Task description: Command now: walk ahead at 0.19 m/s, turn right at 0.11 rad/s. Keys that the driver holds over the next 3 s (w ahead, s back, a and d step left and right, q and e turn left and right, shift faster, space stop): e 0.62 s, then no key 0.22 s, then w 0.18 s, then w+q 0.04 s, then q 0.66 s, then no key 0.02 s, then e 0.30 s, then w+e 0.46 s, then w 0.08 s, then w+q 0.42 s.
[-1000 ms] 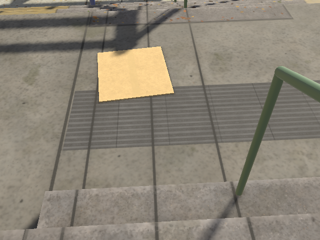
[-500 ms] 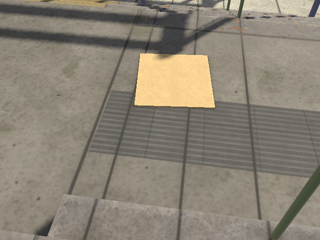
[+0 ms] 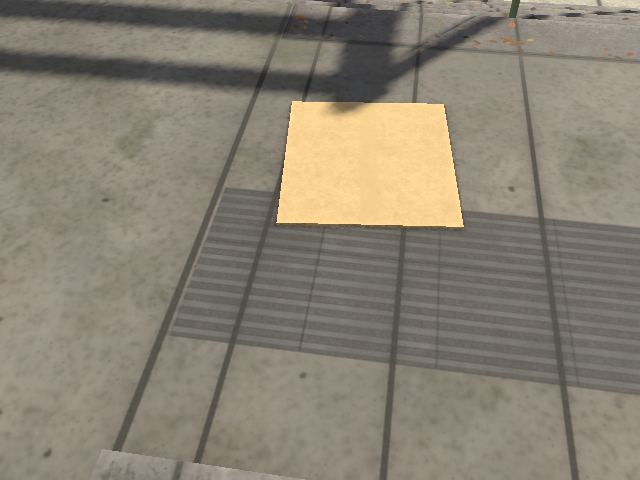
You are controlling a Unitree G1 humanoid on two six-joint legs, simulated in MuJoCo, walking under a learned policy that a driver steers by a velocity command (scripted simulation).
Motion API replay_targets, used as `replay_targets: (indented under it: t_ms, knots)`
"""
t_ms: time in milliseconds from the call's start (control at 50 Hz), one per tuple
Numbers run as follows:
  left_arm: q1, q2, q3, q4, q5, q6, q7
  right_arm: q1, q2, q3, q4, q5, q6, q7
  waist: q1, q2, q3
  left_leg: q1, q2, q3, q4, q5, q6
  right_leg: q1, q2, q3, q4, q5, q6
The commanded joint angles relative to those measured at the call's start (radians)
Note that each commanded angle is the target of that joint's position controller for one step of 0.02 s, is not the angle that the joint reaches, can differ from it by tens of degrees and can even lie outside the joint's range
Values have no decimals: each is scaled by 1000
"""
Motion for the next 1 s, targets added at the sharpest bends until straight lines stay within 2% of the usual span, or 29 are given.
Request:
replay_targets:
  t_ms: [20,40,60,80,100,120,140,180,200,240,260,300,360,400,420,440,460,480,520,540,580,600,660,740,820,860,920,960,1000]
  knots:
    - [516,242,90,82,38,20,-32,107,-133,-33,-76,15,15,64,226,-111,-430,-778,31,24,729,-143,-120,1113,-372,440,252,1098,-404]
    - [445,233,91,68,30,18,-29,-50,-115,-27,-145,38,22,49,208,-36,-270,-899,80,41,680,-118,-120,935,-375,424,203,837,-349]
    - [271,147,53,12,-19,14,-31,-138,-125,-22,-201,34,24,19,140,11,-203,-878,152,-19,489,-19,-124,664,-389,512,121,419,-318]
    - [187,56,19,5,-23,12,-34,-143,-124,-17,-174,28,22,-10,72,68,-57,-690,210,-78,367,82,-104,269,-348,462,60,332,-288]
    - [149,40,5,9,-16,8,-30,-117,-67,-2,-160,18,23,-25,-9,18,15,-459,226,-72,251,107,-102,-52,-300,409,-22,277,-300]
    - [195,55,13,27,3,-1,-16,-54,-45,4,-131,-9,28,-30,-11,-6,46,-398,233,-60,236,284,-92,-169,-239,397,-63,207,-309]
    - [201,71,21,13,-6,-19,-5,-7,-30,6,-111,-34,28,-27,6,-17,22,-385,218,-23,110,472,-80,-183,-145,325,-62,95,-282]
    - [162,133,38,-46,-9,-31,23,-57,-57,0,-117,-35,34,-10,37,82,-40,-271,201,38,-262,713,-101,-221,-72,252,-33,-71,-241]
    - [190,150,42,-41,-12,-31,30,-138,-72,-9,-139,-29,45,-10,55,0,-24,-175,176,88,-379,643,-110,-249,-55,260,-63,-150,-228]
    - [253,155,51,-43,-8,-23,32,-190,-81,-16,-177,-21,63,-36,87,-97,-14,-128,144,91,-377,581,-96,-226,-112,386,-80,-267,-258]
    - [301,154,56,-47,1,-25,32,-234,-83,-16,-201,-22,70,-51,112,-71,2,-187,145,63,-435,560,-96,-143,-162,456,-86,-247,-288]
    - [356,141,69,-52,-12,-25,48,-328,-90,-14,-241,1,82,-76,162,-48,-19,-295,138,8,-595,486,-92,71,-229,596,-72,-221,-315]
    - [278,143,78,-100,-17,-2,58,-292,-94,-20,-241,23,82,-99,109,-46,-60,-132,96,22,-826,543,-41,107,-190,613,-43,-193,-287]
    - [236,109,69,-106,0,-4,55,-218,-152,-49,-252,37,49,-101,43,-14,-97,194,124,16,-920,722,78,-79,-104,519,82,-97,-203]
    - [283,20,42,-119,-12,-7,49,-115,-225,-74,-248,29,30,-120,26,117,-198,431,310,-138,-955,1110,240,-205,23,371,279,-302,-106]
    - [273,-38,28,-179,-9,-13,67,-65,-259,-89,-259,-43,12,-107,10,309,-179,570,620,-533,-1032,1347,560,-562,214,218,501,-751,25]
    - [229,57,51,-154,1,8,82,-78,-223,-92,-247,-83,5,-97,-5,65,-43,466,650,-473,-1095,1298,508,-648,118,260,686,-715,71]
    - [276,79,62,-103,4,31,98,-160,-186,-89,-264,-43,12,-80,47,31,-54,349,558,-338,-1090,1235,414,-578,102,253,794,-619,108]
    - [329,72,66,-71,41,40,99,-306,-116,-71,-313,23,13,-45,112,110,-63,195,407,-121,-1047,1189,275,-489,112,217,924,-418,146]
    - [335,59,56,-78,58,31,80,-336,-136,-80,-339,22,14,-42,127,125,-80,105,361,-47,-1036,1171,247,-450,117,151,1036,-357,153]
    - [327,48,52,-85,32,29,57,-310,-157,-92,-349,-5,13,-48,87,116,-81,58,336,5,-1036,1086,283,-492,131,113,1142,-272,165]
    - [304,79,58,-92,26,27,54,-277,-148,-86,-343,-6,10,-53,67,101,-76,92,351,-2,-1051,1024,296,-527,121,129,1106,-234,174]
    - [236,98,63,-105,22,28,67,-146,-157,-81,-268,0,1,-47,34,120,-41,212,416,-73,-1082,940,322,-649,92,202,991,-166,173]
    - [214,67,44,-91,34,45,75,-123,-153,-81,-203,0,8,-11,35,131,-57,255,425,-76,-1099,811,304,-692,49,198,863,-150,170]
    - [321,28,33,-6,44,54,8,-261,-74,-36,-175,28,-6,20,124,110,-36,-76,325,39,-1088,476,157,-286,-77,84,629,-167,171]
    - [284,57,47,-1,33,52,-22,-260,-151,-49,-144,49,-30,22,96,121,10,-198,318,28,-1095,241,124,-110,-41,-2,521,-312,173]
    - [135,114,66,-69,22,47,23,-82,-303,-117,-82,28,-37,-13,-36,144,51,102,487,-185,-1152,83,289,-255,8,-43,343,-565,116]
    - [70,75,54,-88,-6,28,62,-29,-209,-100,-68,37,-26,-58,-61,157,48,277,566,-323,-1163,107,325,-286,-5,9,217,-519,58]
    - [132,35,45,-53,-23,-11,66,-97,-157,-87,-87,51,-13,-83,-12,115,50,238,516,-251,-1105,160,295,-98,23,-28,34,-388,1]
